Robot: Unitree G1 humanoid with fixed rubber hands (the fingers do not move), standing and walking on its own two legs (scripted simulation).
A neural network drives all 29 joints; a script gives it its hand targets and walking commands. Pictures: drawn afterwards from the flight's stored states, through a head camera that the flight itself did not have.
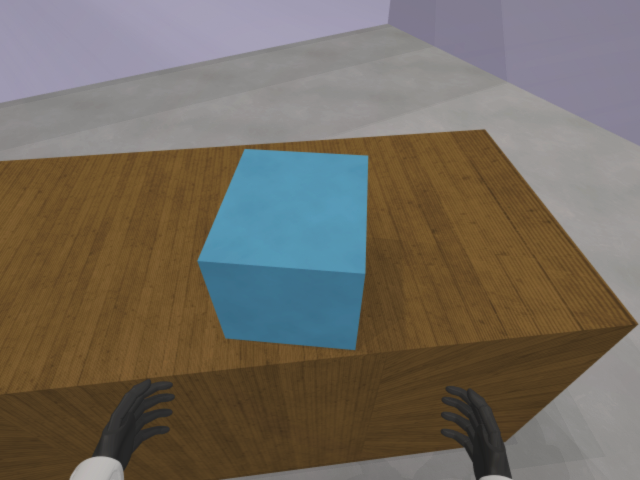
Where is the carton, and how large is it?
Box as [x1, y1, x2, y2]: [197, 149, 367, 349]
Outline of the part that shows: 244,149 197,261 225,337 354,349 365,269 367,156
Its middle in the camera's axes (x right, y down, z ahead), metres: -0.04 +0.01 +0.65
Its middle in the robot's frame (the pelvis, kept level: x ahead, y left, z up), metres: +0.48 +0.07 +0.00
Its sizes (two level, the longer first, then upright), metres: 0.261 0.217 0.199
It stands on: a pedestal, 0.66 m high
